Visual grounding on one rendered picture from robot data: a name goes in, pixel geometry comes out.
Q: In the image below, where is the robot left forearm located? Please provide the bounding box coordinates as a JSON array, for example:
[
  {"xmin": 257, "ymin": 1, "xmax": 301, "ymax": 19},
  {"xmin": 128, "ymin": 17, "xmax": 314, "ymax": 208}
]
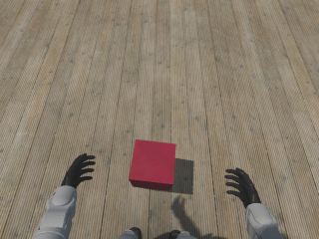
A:
[{"xmin": 32, "ymin": 185, "xmax": 77, "ymax": 239}]

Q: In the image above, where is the left robot hand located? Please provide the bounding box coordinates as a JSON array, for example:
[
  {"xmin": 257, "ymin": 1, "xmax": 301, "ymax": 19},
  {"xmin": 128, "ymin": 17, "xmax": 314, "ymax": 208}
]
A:
[{"xmin": 61, "ymin": 153, "xmax": 96, "ymax": 189}]

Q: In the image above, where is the carton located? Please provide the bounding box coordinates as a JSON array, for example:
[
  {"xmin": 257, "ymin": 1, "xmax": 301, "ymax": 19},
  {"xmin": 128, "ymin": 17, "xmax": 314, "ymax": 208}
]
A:
[{"xmin": 129, "ymin": 139, "xmax": 176, "ymax": 191}]

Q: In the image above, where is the right robot hand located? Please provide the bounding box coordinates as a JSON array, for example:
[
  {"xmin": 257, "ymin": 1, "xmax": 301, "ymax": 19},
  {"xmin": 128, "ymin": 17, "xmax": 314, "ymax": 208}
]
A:
[{"xmin": 224, "ymin": 167, "xmax": 261, "ymax": 209}]

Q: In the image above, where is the robot left shin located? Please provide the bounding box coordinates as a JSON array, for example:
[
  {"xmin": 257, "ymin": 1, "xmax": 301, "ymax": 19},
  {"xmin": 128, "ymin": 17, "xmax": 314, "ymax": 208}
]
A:
[{"xmin": 123, "ymin": 230, "xmax": 137, "ymax": 237}]

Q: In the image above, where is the robot left foot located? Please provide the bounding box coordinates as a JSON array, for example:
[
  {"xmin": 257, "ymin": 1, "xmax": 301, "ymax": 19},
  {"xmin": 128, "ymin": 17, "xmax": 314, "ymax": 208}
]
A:
[{"xmin": 130, "ymin": 227, "xmax": 142, "ymax": 239}]

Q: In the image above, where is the robot right forearm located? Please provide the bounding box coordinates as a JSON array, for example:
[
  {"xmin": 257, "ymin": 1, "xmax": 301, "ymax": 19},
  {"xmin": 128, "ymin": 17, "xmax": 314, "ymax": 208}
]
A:
[{"xmin": 245, "ymin": 203, "xmax": 284, "ymax": 239}]

